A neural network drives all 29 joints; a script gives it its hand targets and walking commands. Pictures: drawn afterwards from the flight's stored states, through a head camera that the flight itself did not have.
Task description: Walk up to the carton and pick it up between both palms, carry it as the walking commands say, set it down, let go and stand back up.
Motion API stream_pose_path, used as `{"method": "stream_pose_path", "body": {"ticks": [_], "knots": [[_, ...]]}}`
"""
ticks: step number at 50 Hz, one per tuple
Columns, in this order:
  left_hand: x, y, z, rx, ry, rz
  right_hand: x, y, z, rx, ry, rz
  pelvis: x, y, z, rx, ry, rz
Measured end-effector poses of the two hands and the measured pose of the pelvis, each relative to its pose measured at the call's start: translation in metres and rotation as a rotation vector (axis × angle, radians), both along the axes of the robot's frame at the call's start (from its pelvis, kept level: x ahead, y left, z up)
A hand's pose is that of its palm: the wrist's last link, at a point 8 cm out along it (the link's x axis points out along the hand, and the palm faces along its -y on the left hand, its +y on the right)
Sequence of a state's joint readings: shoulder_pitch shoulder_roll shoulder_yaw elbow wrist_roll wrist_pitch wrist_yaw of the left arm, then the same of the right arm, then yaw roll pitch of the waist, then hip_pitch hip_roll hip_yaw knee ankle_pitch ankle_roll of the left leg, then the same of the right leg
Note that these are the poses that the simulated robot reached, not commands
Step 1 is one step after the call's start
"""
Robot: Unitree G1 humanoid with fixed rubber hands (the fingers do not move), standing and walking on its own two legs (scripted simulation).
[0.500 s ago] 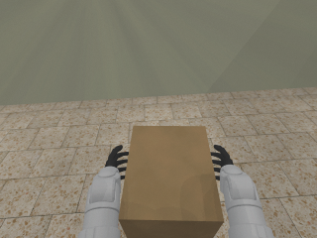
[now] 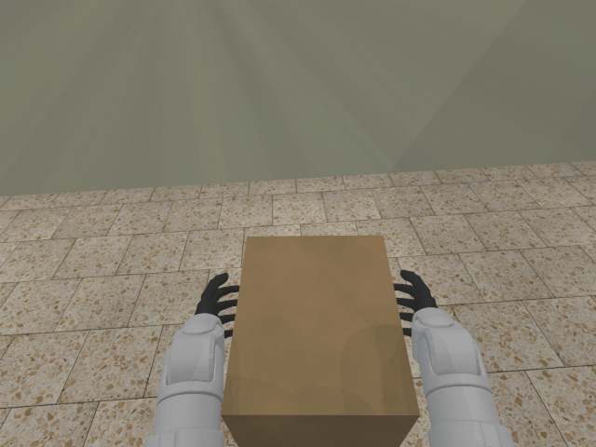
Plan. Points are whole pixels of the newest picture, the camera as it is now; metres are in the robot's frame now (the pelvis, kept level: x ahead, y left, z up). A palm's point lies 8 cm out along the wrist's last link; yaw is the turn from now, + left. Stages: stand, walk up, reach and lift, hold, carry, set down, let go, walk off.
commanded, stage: hold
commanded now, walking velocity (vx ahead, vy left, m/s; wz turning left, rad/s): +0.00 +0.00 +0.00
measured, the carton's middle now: (316, 350) +0.29 +0.00 -0.02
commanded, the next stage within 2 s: carry in 0.74 s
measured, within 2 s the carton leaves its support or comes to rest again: neither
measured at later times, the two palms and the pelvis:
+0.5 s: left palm (207, 326) +0.29 +0.15 +0.06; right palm (425, 322) +0.29 -0.14 +0.05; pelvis +0.00 +0.00 +0.00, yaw +0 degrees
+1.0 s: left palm (266, 314) +0.30 +0.07 +0.06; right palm (489, 335) +0.26 -0.22 +0.05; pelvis -0.01 -0.04 -0.02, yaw -11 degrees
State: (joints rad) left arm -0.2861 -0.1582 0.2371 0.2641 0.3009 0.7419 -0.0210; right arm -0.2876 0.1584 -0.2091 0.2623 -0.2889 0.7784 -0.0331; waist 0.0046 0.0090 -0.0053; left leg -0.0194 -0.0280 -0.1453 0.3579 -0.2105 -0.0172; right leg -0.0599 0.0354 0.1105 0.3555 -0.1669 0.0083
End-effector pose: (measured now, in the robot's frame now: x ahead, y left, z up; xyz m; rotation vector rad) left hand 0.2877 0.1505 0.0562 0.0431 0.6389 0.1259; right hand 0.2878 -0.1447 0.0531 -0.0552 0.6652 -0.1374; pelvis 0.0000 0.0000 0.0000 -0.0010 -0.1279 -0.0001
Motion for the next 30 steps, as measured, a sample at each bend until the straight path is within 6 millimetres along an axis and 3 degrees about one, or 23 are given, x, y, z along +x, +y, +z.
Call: {"method": "stream_pose_path", "body": {"ticks": [30], "knots": [[-0.0005,0.0005,0.0,0.0,0.002,-0.007,-0.0022,0.0006,0.0014,0.0,-0.007,-0.008,-0.0023,0.0037,-0.0004,0.0,0.0,-0.003]]}}
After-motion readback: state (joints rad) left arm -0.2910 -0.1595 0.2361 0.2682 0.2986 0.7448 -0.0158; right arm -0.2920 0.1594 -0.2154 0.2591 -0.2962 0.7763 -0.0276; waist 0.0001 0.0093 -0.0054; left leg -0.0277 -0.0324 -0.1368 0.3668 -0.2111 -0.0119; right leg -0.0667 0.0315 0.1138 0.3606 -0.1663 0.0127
